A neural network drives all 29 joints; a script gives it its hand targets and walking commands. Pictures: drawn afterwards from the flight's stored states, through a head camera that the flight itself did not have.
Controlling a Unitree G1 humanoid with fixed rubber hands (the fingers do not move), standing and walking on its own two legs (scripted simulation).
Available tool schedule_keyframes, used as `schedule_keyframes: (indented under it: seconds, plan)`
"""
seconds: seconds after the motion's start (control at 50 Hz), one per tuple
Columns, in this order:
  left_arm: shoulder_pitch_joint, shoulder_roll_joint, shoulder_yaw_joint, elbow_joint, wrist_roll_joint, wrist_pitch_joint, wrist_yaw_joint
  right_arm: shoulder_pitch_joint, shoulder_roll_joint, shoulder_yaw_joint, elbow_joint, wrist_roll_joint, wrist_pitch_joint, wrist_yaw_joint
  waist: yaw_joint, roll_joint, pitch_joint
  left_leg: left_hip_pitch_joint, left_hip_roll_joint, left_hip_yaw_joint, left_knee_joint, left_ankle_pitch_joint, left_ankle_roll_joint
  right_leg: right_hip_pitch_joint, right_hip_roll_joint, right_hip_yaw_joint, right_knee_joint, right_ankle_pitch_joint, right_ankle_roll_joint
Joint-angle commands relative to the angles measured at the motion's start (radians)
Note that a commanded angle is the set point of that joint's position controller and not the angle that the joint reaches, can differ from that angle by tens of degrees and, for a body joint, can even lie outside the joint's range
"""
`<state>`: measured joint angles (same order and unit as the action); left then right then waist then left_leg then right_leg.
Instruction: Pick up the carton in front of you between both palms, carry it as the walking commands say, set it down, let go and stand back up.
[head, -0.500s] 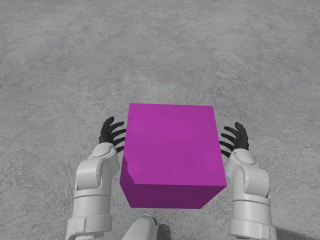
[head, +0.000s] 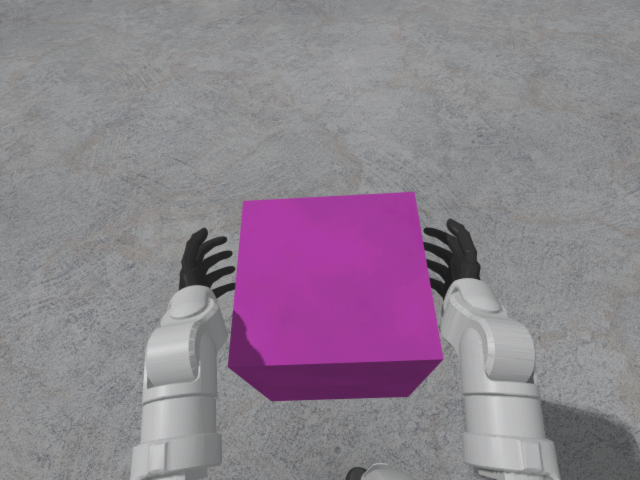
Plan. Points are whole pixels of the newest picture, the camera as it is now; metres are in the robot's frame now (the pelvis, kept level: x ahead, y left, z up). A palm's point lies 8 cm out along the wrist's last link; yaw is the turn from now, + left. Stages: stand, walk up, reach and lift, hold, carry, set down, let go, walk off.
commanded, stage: carry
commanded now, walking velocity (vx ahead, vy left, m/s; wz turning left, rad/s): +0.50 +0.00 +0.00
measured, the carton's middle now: (334, 309) +0.35 -0.02 -0.01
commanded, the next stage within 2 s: none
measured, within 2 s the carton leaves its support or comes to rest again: neither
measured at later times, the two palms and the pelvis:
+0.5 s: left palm (206, 144) +0.56 +0.15 +0.12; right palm (413, 142) +0.55 -0.15 +0.11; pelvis +0.31 +0.01 +0.03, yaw -2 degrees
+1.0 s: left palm (235, 59) +0.79 +0.12 +0.12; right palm (398, 47) +0.82 -0.18 +0.12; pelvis +0.58 -0.05 +0.04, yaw +2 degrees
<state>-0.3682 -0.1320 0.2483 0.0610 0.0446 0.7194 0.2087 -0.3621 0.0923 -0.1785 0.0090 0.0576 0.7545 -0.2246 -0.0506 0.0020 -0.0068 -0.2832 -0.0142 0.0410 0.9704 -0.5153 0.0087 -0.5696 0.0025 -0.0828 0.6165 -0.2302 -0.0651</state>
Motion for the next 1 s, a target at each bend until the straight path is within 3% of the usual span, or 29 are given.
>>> schedule_keyframes:
  seconds: [0.0,0.02,0.04,0.08,0.1,0.14,0.2,0.24,0.28,0.34,0.36,0.38,0.4,0.44,0.48,0.52,0.54,0.58,0.62,0.68,0.7,0.72,0.74,0.76,0.8,0.84,0.86,0.92,0.98]
  plan:
    - [-0.404,-0.566,-0.531,-0.182,-0.129,0.027,0.016,-0.480,0.714,0.584,-0.112,0.119,0.015,0.010,0.087,-0.243,-0.588,-0.448,-0.006,-0.066,0.365,-0.011,-0.003,0.870,-0.382,0.626,-0.209,0.414,-0.227]
    - [-0.415,-0.575,-0.528,-0.141,-0.111,0.047,0.018,-0.471,0.727,0.563,-0.076,0.112,0.022,0.007,0.075,-0.162,-0.519,-0.528,0.052,-0.079,0.322,0.021,0.000,0.851,-0.393,0.582,-0.205,0.367,-0.224]
    - [-0.448,-0.620,-0.576,-0.194,-0.172,0.052,0.003,-0.363,0.714,0.515,-0.021,0.066,0.033,0.001,0.077,-0.059,-0.500,-0.482,0.071,-0.074,0.259,0.094,-0.002,0.776,-0.342,0.478,-0.246,0.416,-0.171]
    - [-0.488,-0.636,-0.600,-0.227,-0.201,0.077,-0.014,-0.397,0.729,0.491,-0.057,0.064,0.045,0.005,0.074,0.004,-0.499,-0.387,0.077,-0.045,0.074,0.093,-0.016,0.708,-0.337,0.452,-0.284,0.416,-0.145]
    - [-0.528,-0.689,-0.635,-0.296,-0.230,0.087,-0.028,-0.341,0.749,0.460,-0.060,0.026,0.047,0.004,0.087,0.025,-0.519,-0.384,0.075,-0.042,-0.011,0.107,-0.014,0.743,-0.300,0.336,-0.263,0.444,-0.125]
    - [-0.479,-0.676,-0.652,-0.296,-0.223,0.103,-0.045,-0.367,0.785,0.533,-0.096,0.024,0.068,0.013,0.087,-0.099,-0.462,-0.329,0.046,0.030,-0.136,0.106,-0.029,0.639,-0.276,0.293,-0.327,0.403,-0.122]
    - [-0.362,-0.680,-0.663,-0.371,-0.242,0.144,-0.061,-0.305,0.779,0.561,-0.224,0.043,0.087,0.014,0.095,-0.178,-0.425,-0.315,0.001,0.087,-0.283,0.266,-0.023,0.701,-0.205,0.181,-0.284,0.610,-0.076]
    - [-0.278,-0.677,-0.713,-0.410,-0.256,0.176,-0.068,-0.260,0.746,0.598,-0.344,0.067,0.099,0.023,0.082,-0.095,-0.433,-0.255,-0.014,0.108,-0.360,0.307,-0.028,0.705,-0.209,0.140,-0.279,0.615,-0.064]
    - [-0.142,-0.646,-0.683,-0.417,-0.210,0.212,-0.062,-0.143,0.741,0.582,-0.319,0.040,0.149,0.022,0.080,-0.215,-0.356,-0.166,0.006,0.133,-0.506,0.442,-0.013,0.660,-0.215,0.058,-0.265,0.688,-0.045]
    - [0.009,-0.640,-0.662,-0.423,-0.210,0.273,-0.072,-0.100,0.720,0.632,-0.433,0.085,0.207,0.040,0.063,-0.156,-0.417,0.199,0.038,0.154,-0.607,0.485,0.028,0.482,-0.161,-0.019,-0.044,0.605,0.014]
    - [-0.021,-0.636,-0.651,-0.483,-0.183,0.285,-0.068,-0.057,0.746,0.623,-0.410,0.086,0.233,0.044,0.041,-0.060,-0.482,0.403,0.169,-0.027,-0.606,0.461,0.074,0.292,-0.138,-0.017,0.134,0.425,0.022]
    - [-0.031,-0.600,-0.679,-0.530,-0.191,0.302,-0.071,0.017,0.703,0.603,-0.404,0.047,0.247,0.041,0.035,0.185,-0.506,0.578,0.366,-0.356,-0.617,0.555,0.177,0.057,-0.060,-0.033,0.344,0.008,0.029]
    - [-0.040,-0.633,-0.706,-0.573,-0.237,0.315,-0.077,0.007,0.720,0.594,-0.447,0.071,0.259,0.045,0.026,0.264,-0.438,0.647,0.434,-0.459,-0.662,0.617,0.276,-0.179,0.018,-0.002,0.489,-0.300,0.052]
    - [-0.054,-0.636,-0.719,-0.623,-0.239,0.337,-0.089,0.005,0.771,0.639,-0.490,0.091,0.277,0.058,0.018,0.116,-0.370,0.514,0.479,-0.510,-0.691,0.541,0.306,-0.260,-0.070,0.094,0.579,-0.301,0.050]
    - [-0.001,-0.663,-0.700,-0.599,-0.219,0.333,-0.090,-0.037,0.804,0.681,-0.529,0.114,0.295,0.074,0.031,-0.056,-0.314,0.385,0.396,-0.326,-0.739,0.518,0.212,-0.167,-0.119,0.105,0.437,-0.188,0.055]
    - [0.068,-0.693,-0.706,-0.604,-0.208,0.344,-0.091,-0.022,0.771,0.701,-0.585,0.146,0.292,0.088,0.055,0.148,-0.265,0.191,0.340,-0.154,-0.789,0.397,0.135,0.003,-0.124,0.072,0.176,-0.170,0.069]
    - [0.110,-0.697,-0.683,-0.594,-0.172,0.344,-0.089,-0.005,0.753,0.718,-0.619,0.139,0.299,0.095,0.048,0.160,-0.279,0.176,0.280,-0.047,-0.787,0.376,0.110,0.071,-0.089,-0.006,0.106,-0.129,0.077]
    - [0.158,-0.648,-0.677,-0.593,-0.155,0.354,-0.081,0.043,0.718,0.757,-0.633,0.169,0.316,0.103,0.044,0.162,-0.226,0.113,0.271,-0.015,-0.807,0.290,0.094,0.142,-0.035,-0.080,-0.013,-0.022,0.068]
    - [0.149,-0.617,-0.688,-0.611,-0.149,0.363,-0.075,0.042,0.680,0.706,-0.615,0.120,0.330,0.093,0.042,0.079,-0.227,0.103,0.248,0.036,-0.746,0.278,0.077,0.215,-0.040,-0.114,-0.090,0.092,0.083]
    - [0.130,-0.535,-0.695,-0.607,-0.161,0.381,-0.069,0.051,0.640,0.671,-0.561,0.089,0.351,0.073,0.064,0.079,-0.199,-0.024,0.179,0.149,-0.527,0.220,0.020,0.394,-0.041,-0.132,-0.121,-0.003,0.061]
    - [0.131,-0.524,-0.691,-0.599,-0.168,0.394,-0.062,0.093,0.600,0.649,-0.532,0.089,0.361,0.069,0.078,0.038,-0.207,-0.134,0.137,0.193,-0.368,0.182,-0.012,0.497,-0.145,0.024,-0.193,-0.126,0.033]
    - [0.107,-0.482,-0.698,-0.642,-0.164,0.393,-0.055,0.091,0.617,0.650,-0.538,0.095,0.367,0.069,0.075,-0.209,-0.206,-0.350,0.047,0.156,-0.065,0.103,-0.047,0.606,-0.361,0.465,-0.364,-0.276,-0.077]
    - [0.140,-0.505,-0.672,-0.570,-0.162,0.398,-0.048,0.082,0.570,0.675,-0.554,0.099,0.378,0.066,0.088,-0.286,-0.198,-0.491,0.052,0.106,0.100,-0.034,-0.036,0.632,-0.462,0.637,-0.450,-0.264,-0.180]
    - [0.144,-0.521,-0.673,-0.611,-0.166,0.395,-0.045,0.112,0.613,0.667,-0.533,0.107,0.378,0.071,0.080,-0.202,-0.236,-0.450,0.078,-0.001,0.196,-0.005,-0.005,0.594,-0.436,0.575,-0.417,-0.067,-0.172]
    - [0.081,-0.609,-0.711,-0.657,-0.168,0.380,-0.065,0.067,0.697,0.683,-0.559,0.117,0.353,0.080,0.073,-0.059,-0.305,-0.452,0.131,-0.044,0.180,0.078,0.011,0.596,-0.409,0.449,-0.393,0.054,-0.142]
    - [0.021,-0.684,-0.782,-0.688,-0.235,0.362,-0.088,0.103,0.740,0.649,-0.555,0.090,0.323,0.084,0.081,-0.051,-0.326,-0.416,0.143,-0.006,-0.016,0.166,-0.001,0.617,-0.386,0.289,-0.402,0.083,-0.090]
    - [0.026,-0.658,-0.753,-0.688,-0.232,0.354,-0.098,0.101,0.763,0.674,-0.536,0.085,0.320,0.083,0.072,-0.133,-0.313,-0.342,0.133,0.034,-0.061,0.188,-0.005,0.507,-0.337,0.200,-0.438,0.047,-0.071]
    - [0.050,-0.635,-0.779,-0.670,-0.240,0.354,-0.111,0.128,0.732,0.668,-0.533,0.060,0.305,0.071,0.076,-0.109,-0.254,-0.297,0.115,0.068,-0.241,0.284,-0.018,0.484,-0.301,0.125,-0.489,-0.081,-0.049]
    - [0.049,-0.603,-0.764,-0.669,-0.230,0.361,-0.103,0.095,0.708,0.641,-0.577,0.046,0.311,0.063,0.072,-0.129,-0.198,-0.203,0.072,0.141,-0.385,0.366,-0.023,0.473,-0.281,0.005,-0.437,0.190,-0.042]
